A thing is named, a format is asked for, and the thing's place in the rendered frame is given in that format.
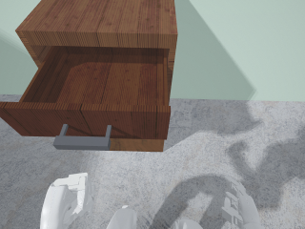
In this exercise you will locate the robot thigh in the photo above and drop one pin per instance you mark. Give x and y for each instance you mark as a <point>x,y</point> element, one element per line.
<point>186,224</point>
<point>124,218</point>

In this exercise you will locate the handle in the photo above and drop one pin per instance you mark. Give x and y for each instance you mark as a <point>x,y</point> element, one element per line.
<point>82,143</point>

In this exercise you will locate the robot right hand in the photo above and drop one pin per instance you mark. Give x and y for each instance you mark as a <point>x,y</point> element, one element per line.
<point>244,210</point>

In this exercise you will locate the cabinet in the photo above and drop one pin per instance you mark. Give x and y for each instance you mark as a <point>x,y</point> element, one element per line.
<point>104,23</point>

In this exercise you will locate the drawer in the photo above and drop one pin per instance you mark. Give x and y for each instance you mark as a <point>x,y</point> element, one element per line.
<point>89,88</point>

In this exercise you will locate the robot left thigh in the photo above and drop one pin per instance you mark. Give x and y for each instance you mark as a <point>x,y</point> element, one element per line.
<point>124,218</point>

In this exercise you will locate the robot right thigh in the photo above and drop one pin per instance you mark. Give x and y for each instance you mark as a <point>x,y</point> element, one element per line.
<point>186,224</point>

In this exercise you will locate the robot left hand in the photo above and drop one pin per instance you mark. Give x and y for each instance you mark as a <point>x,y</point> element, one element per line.
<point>76,191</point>

